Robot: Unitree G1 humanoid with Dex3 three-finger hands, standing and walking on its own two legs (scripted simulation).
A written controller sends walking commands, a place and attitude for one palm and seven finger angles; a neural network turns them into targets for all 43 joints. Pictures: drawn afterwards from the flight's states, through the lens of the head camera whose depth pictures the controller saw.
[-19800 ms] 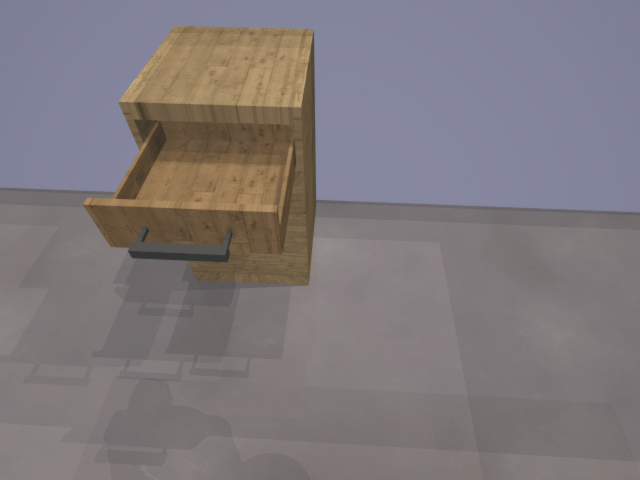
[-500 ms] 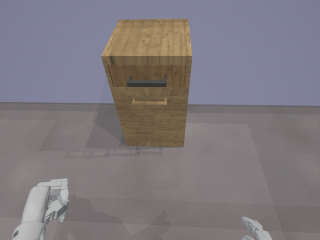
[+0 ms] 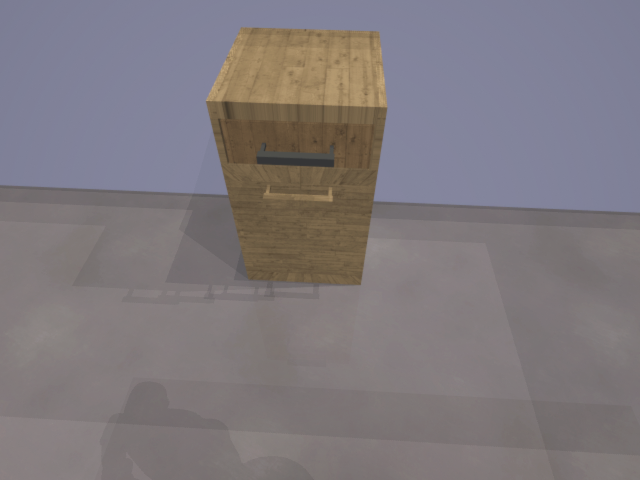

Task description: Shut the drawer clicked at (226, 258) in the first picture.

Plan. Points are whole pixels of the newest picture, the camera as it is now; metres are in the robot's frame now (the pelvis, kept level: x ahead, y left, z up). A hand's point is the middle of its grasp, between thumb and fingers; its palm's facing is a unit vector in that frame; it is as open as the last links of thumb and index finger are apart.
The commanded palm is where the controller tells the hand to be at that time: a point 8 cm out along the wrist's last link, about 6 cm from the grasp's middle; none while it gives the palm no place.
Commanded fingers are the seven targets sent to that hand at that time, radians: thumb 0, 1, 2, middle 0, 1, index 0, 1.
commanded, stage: let the arm hang, fingers relaxed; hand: left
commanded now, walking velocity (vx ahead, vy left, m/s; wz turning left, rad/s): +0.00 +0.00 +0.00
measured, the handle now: (296, 153) +0.88 +0.12 -0.14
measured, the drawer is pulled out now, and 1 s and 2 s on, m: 0.00 0.00 0.00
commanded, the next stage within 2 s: look to check the result in 0.48 s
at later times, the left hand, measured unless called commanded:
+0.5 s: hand out of the picture -0.01 +0.14 -0.18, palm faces +0.03 -0.99 -0.16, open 7.3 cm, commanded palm none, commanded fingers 0.00 0.90 0.90 -0.20 -0.30 -0.20 -0.30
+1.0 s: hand out of the picture -0.01 +0.13 -0.18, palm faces +0.04 -0.99 -0.17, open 7.4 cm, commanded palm none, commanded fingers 0.00 0.90 0.90 -0.20 -0.30 -0.20 -0.30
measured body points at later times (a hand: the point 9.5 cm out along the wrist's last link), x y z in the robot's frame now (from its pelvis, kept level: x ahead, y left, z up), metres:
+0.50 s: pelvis +0.00 -0.01 +0.00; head +0.01 -0.01 +0.45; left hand -0.01 +0.19 -0.16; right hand -0.04 -0.21 -0.16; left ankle +0.02 +0.09 -0.74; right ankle +0.00 -0.12 -0.74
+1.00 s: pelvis +0.01 -0.03 +0.00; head +0.02 -0.03 +0.45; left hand -0.01 +0.18 -0.16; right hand -0.02 -0.23 -0.17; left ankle +0.02 +0.09 -0.74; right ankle +0.00 -0.12 -0.74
